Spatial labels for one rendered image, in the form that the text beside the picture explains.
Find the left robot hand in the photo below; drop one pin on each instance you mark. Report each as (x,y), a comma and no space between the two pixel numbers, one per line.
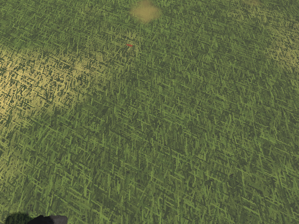
(49,220)

